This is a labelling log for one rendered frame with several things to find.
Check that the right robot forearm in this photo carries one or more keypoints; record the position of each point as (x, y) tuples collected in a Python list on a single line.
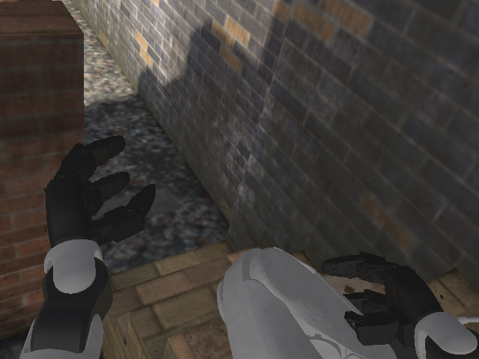
[(441, 336)]

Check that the left robot forearm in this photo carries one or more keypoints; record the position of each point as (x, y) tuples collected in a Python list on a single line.
[(77, 296)]

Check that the robot right shin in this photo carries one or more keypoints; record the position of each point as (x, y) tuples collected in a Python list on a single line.
[(316, 305)]

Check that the right robot thigh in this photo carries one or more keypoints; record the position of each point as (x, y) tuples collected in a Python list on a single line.
[(259, 325)]

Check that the robot right hand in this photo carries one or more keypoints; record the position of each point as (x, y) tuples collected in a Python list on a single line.
[(392, 316)]

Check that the robot left hand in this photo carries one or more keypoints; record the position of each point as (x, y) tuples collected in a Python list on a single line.
[(72, 200)]

